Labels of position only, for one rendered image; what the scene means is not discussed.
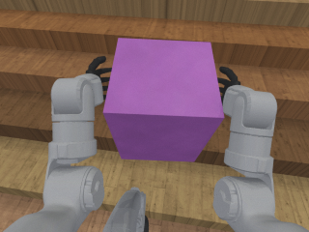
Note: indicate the right robot hand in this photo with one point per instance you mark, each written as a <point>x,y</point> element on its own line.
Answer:
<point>227,83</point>

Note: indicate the robot left upper arm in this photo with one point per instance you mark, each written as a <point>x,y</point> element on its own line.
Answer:
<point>71,193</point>

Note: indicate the robot right upper arm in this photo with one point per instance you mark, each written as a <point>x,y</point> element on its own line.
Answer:
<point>247,204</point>

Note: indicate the left robot hand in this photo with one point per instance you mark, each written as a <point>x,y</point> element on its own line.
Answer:
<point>92,69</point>

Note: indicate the robot right forearm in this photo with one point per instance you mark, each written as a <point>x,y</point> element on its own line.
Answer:
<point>253,115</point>

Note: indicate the left robot shin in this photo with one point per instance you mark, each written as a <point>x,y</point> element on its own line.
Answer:
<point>140,225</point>

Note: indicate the carton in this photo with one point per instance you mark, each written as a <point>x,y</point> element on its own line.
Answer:
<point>163,100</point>

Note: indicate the robot left thigh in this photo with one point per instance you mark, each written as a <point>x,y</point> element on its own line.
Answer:
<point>125,214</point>

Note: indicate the robot left forearm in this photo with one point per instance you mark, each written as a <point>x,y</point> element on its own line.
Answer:
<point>73,102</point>

